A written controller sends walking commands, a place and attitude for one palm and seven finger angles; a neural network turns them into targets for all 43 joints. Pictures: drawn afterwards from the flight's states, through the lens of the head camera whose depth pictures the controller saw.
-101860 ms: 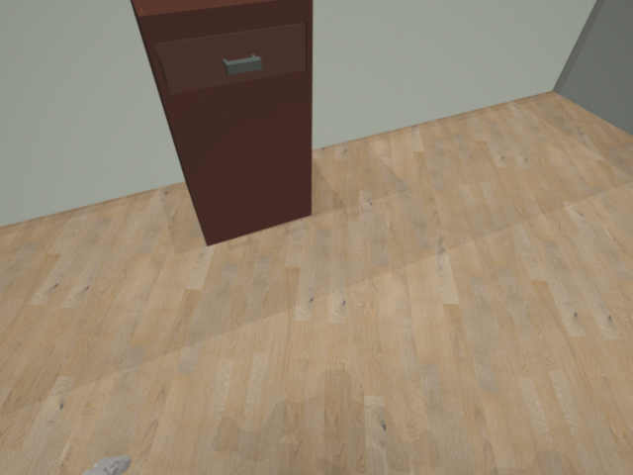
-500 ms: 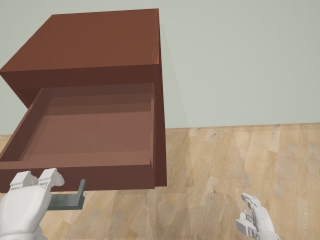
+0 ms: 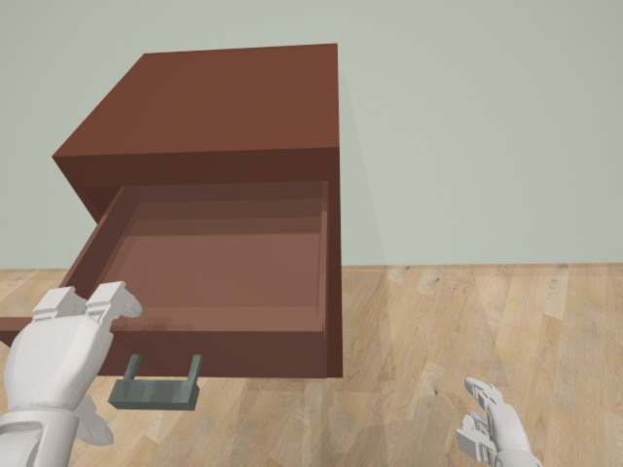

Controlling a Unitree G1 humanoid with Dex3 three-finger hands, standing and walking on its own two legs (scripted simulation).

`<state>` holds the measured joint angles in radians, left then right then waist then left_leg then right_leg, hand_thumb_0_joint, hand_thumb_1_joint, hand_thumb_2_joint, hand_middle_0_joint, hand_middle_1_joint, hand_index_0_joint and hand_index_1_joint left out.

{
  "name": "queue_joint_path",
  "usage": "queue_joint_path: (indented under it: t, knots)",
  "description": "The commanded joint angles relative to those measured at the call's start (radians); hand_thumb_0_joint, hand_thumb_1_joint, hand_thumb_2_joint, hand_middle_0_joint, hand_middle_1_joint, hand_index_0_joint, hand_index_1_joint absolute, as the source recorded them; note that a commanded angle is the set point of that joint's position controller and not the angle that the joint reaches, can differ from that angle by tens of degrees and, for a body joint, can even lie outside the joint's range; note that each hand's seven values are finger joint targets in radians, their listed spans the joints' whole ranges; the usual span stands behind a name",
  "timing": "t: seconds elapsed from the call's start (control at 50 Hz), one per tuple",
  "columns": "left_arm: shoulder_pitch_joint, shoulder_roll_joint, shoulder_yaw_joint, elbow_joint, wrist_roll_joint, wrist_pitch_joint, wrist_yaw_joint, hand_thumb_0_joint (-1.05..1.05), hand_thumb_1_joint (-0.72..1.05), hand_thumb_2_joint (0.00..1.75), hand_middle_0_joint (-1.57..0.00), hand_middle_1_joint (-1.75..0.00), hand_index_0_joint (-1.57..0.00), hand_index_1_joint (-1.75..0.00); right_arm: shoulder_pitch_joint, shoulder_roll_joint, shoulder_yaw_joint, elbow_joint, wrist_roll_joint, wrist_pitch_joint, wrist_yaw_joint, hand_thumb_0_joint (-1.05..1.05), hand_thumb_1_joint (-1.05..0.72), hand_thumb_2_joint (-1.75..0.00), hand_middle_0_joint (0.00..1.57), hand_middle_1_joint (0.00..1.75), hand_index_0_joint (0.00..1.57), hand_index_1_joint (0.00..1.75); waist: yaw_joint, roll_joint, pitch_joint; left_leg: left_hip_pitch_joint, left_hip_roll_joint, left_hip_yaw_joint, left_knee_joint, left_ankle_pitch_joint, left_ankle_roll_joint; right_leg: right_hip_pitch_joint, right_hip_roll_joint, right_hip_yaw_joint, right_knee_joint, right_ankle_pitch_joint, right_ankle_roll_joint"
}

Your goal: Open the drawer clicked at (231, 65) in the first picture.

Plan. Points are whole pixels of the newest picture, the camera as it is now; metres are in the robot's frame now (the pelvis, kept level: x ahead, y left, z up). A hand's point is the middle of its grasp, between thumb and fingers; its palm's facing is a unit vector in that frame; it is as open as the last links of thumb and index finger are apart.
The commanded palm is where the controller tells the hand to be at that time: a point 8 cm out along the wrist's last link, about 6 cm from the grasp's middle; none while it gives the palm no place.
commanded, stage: lift the hand off the handle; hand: left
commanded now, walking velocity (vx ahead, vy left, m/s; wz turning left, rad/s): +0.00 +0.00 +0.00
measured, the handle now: (160, 377) +0.21 +0.26 -0.01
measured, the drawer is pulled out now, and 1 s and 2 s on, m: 0.29 0.29 0.29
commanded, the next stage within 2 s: draw the hand back to the body in 0.48 s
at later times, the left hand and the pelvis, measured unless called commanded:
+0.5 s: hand (65, 334) +0.18 +0.29 +0.15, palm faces +0.13 -0.07 -0.99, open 13.8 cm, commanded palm +0.14 +0.28 +0.20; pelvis +0.00 +0.01 +0.01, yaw +0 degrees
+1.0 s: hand (73, 353) +0.17 +0.28 +0.13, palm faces +0.06 -0.09 -0.99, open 13.8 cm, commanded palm +0.14 +0.28 +0.19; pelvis +0.00 +0.00 +0.01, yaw +1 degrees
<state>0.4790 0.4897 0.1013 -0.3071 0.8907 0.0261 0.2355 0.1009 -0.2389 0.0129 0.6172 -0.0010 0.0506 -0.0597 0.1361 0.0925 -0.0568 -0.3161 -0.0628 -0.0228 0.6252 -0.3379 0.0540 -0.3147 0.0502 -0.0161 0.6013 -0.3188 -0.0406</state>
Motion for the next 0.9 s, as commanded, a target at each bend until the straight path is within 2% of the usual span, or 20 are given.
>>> queue_joint_path:
  t: [0.0,0.02,0.1,0.12,0.14,0.2,0.22,0.36,0.4,0.42,0.46,0.52,0.54,0.6,0.62,0.68,0.72,0.8,0.82,0.88]
  knots:
    - [-0.101,0.182,0.109,-0.217,-0.004,0.053,-0.019,0.0,-0.5,0.3,-0.3,-1.2,-0.3,-1.2,-0.172,-0.098,-0.028,-0.175,0.007,-0.031,0.003,0.0,-0.9,-0.9,0.2,0.3,0.2,0.3,-0.011,-0.043,-0.091,0.085,0.044,-0.033,-0.14,0.269,-0.039,0.068,-0.036,0.022,-0.132,0.166,0.003]
    - [-0.064,0.189,0.128,-0.216,-0.022,0.074,-0.036,0.0,-0.5,0.3,-0.3,-1.2,-0.3,-1.2,-0.197,-0.1,-0.024,-0.189,0.016,-0.03,0.005,0.0,-0.9,-0.9,0.2,0.3,0.2,0.3,-0.004,-0.009,-0.086,0.09,0.049,-0.034,-0.152,0.277,-0.04,0.094,-0.033,0.03,-0.14,0.175,-0.001]
    - [-0.097,0.249,0.149,-0.271,-0.029,0.118,-0.096,0.0,-0.5,0.3,-0.3,-1.2,-0.3,-1.2,-0.183,-0.11,-0.016,-0.197,0.015,-0.007,0.009,0.0,-0.9,-0.9,0.2,0.3,0.2,0.3,-0.003,-0.047,-0.092,0.107,0.052,-0.029,-0.182,0.323,-0.036,0.158,-0.04,0.019,-0.157,0.228,0.008]
    - [-0.072,0.256,0.169,-0.294,-0.037,0.124,-0.104,0.0,-0.5,0.3,-0.3,-1.2,-0.3,-1.2,-0.214,-0.114,-0.008,-0.211,0.022,-0.008,0.011,0.0,-0.9,-0.9,0.2,0.3,0.2,0.3,0.001,-0.014,-0.105,0.116,0.058,-0.036,-0.186,0.327,-0.039,0.174,-0.034,0.03,-0.163,0.228,0.003]
    - [-0.075,0.241,0.147,-0.323,-0.036,0.122,-0.114,0.0,-0.5,0.3,-0.3,-1.2,-0.3,-1.2,-0.183,-0.108,-0.005,-0.211,0.018,-0.007,0.014,0.0,-0.9,-0.9,0.2,0.3,0.2,0.3,-0.001,-0.023,-0.125,0.127,0.058,-0.033,-0.186,0.344,-0.038,0.182,-0.043,0.011,-0.161,0.231,0.007]
    - [-0.073,0.249,0.155,-0.359,-0.052,0.112,-0.131,0.0,-0.5,0.3,-0.3,-1.2,-0.3,-1.2,-0.176,-0.116,-0.007,-0.22,0.02,-0.004,0.013,0.0,-0.9,-0.9,0.2,0.3,0.2,0.3,-0.006,-0.031,-0.085,0.147,0.063,-0.029,-0.191,0.364,-0.036,0.163,-0.039,0.007,-0.183,0.245,0.013]
    - [-0.067,0.242,0.164,-0.37,-0.065,0.112,-0.135,0.0,-0.5,0.3,-0.3,-1.2,-0.3,-1.2,-0.203,-0.115,-0.001,-0.227,0.027,-0.011,0.016,0.0,-0.9,-0.9,0.2,0.3,0.2,0.3,-0.009,0.0,-0.074,0.148,0.066,-0.037,-0.192,0.349,-0.038,0.162,-0.031,0.02,-0.193,0.23,0.007]
    - [-0.15,0.302,0.208,-0.373,-0.068,0.103,-0.156,0.0,-0.5,0.3,-0.3,-1.2,-0.3,-1.2,-0.178,-0.113,-0.003,-0.21,0.025,-0.012,0.018,0.0,-0.9,-0.9,0.2,0.3,0.2,0.3,-0.005,-0.001,-0.057,0.168,0.064,-0.041,-0.219,0.339,-0.04,0.174,-0.037,0.002,-0.216,0.195,0.006]
    - [-0.136,0.266,0.176,-0.342,-0.069,0.11,-0.171,0.0,-0.5,0.3,-0.3,-1.2,-0.3,-1.2,-0.178,-0.113,-0.006,-0.207,0.025,-0.01,0.022,0.0,-0.9,-0.9,0.2,0.3,0.2,0.3,-0.008,-0.022,-0.049,0.171,0.058,-0.038,-0.22,0.344,-0.041,0.164,-0.036,-0.003,-0.22,0.2,0.009]
    - [-0.094,0.231,0.165,-0.336,-0.087,0.121,-0.183,0.0,-0.5,0.3,-0.3,-1.2,-0.3,-1.2,-0.21,-0.11,-0.002,-0.218,0.038,-0.019,0.03,0.0,-0.9,-0.9,0.2,0.3,0.2,0.3,-0.008,0.006,-0.032,0.167,0.066,-0.047,-0.221,0.341,-0.043,0.162,-0.026,0.005,-0.222,0.194,0.003]
    - [-0.133,0.223,0.127,-0.338,-0.091,0.115,-0.203,0.0,-0.5,0.3,-0.3,-1.2,-0.3,-1.2,-0.18,-0.113,-0.009,-0.203,0.032,-0.015,0.033,0.0,-0.9,-0.9,0.2,0.3,0.2,0.3,-0.019,-0.009,-0.025,0.164,0.066,-0.044,-0.235,0.337,-0.048,0.156,-0.03,-0.01,-0.221,0.187,0.007]
    - [-0.107,0.25,0.157,-0.381,-0.088,0.119,-0.203,0.0,-0.5,0.3,-0.3,-1.2,-0.3,-1.2,-0.215,-0.12,0.001,-0.225,0.034,-0.026,0.036,0.0,-0.9,-0.9,0.2,0.3,0.2,0.3,-0.007,0.003,-0.086,0.159,0.068,-0.048,-0.225,0.344,-0.044,0.196,-0.021,0.007,-0.211,0.212,0.004]
    - [-0.128,0.24,0.134,-0.391,-0.069,0.111,-0.204,0.0,-0.5,0.3,-0.3,-1.2,-0.3,-1.2,-0.177,-0.114,0.005,-0.219,0.024,-0.023,0.037,0.0,-0.9,-0.9,0.2,0.3,0.2,0.3,-0.006,-0.016,-0.113,0.164,0.065,-0.042,-0.223,0.349,-0.042,0.196,-0.033,-0.011,-0.205,0.203,0.007]
    - [-0.132,0.25,0.139,-0.421,-0.045,0.091,-0.178,0.0,-0.5,0.3,-0.3,-1.2,-0.3,-1.2,-0.175,-0.116,0.004,-0.226,0.017,-0.02,0.037,0.0,-0.9,-0.9,0.2,0.3,0.2,0.3,0.002,-0.003,-0.097,0.166,0.067,-0.039,-0.22,0.368,-0.046,0.179,-0.03,-0.012,-0.209,0.21,0.006]
    - [-0.12,0.268,0.178,-0.422,-0.051,0.094,-0.168,0.0,-0.5,0.3,-0.3,-1.2,-0.3,-1.2,-0.206,-0.116,0.009,-0.229,0.026,-0.027,0.039,0.0,-0.9,-0.9,0.2,0.3,0.2,0.3,0.004,0.033,-0.102,0.151,0.074,-0.049,-0.22,0.345,-0.047,0.192,-0.017,0.005,-0.205,0.198,-0.002]
    - [-0.12,0.293,0.214,-0.368,-0.044,0.081,-0.15,0.0,-0.5,0.3,-0.3,-1.2,-0.3,-1.2,-0.174,-0.11,0.002,-0.208,0.018,-0.014,0.038,0.0,-0.9,-0.9,0.2,0.3,0.2,0.3,0.008,-0.033,-0.069,0.143,0.061,-0.039,-0.214,0.335,-0.045,0.172,-0.027,-0.004,-0.215,0.188,-0.001]
    - [-0.1,0.263,0.205,-0.375,-0.06,0.092,-0.149,0.0,-0.5,0.3,-0.3,-1.2,-0.3,-1.2,-0.21,-0.107,0.004,-0.222,0.031,-0.017,0.046,0.0,-0.9,-0.9,0.2,0.3,0.2,0.3,0.007,0.023,-0.07,0.148,0.061,-0.044,-0.209,0.335,-0.046,0.172,-0.022,0.016,-0.215,0.194,-0.007]
    - [-0.105,0.268,0.192,-0.327,-0.09,0.101,-0.169,0.0,-0.5,0.3,-0.3,-1.2,-0.3,-1.2,-0.178,-0.113,-0.007,-0.209,0.029,-0.014,0.04,0.0,-0.9,-0.9,0.2,0.3,0.2,0.3,-0.008,-0.043,-0.05,0.143,0.047,-0.028,-0.207,0.308,-0.037,0.159,-0.033,0.003,-0.222,0.196,0.009]
    - [-0.084,0.259,0.196,-0.319,-0.102,0.111,-0.179,0.0,-0.5,0.3,-0.3,-1.2,-0.3,-1.2,-0.212,-0.114,-0.001,-0.216,0.038,-0.02,0.04,0.0,-0.9,-0.9,0.2,0.3,0.2,0.3,-0.01,-0.022,-0.051,0.141,0.051,-0.039,-0.205,0.299,-0.037,0.162,-0.024,0.02,-0.223,0.191,0.003]
    - [-0.108,0.279,0.18,-0.34,-0.092,0.098,-0.196,0.0,-0.5,0.3,-0.3,-1.2,-0.3,-1.2,-0.181,-0.12,-0.004,-0.214,0.028,-0.014,0.03,0.0,-0.9,-0.9,0.2,0.3,0.2,0.3,-0.015,-0.044,-0.072,0.15,0.046,-0.027,-0.201,0.307,-0.031,0.167,-0.038,0.003,-0.221,0.201,0.012]
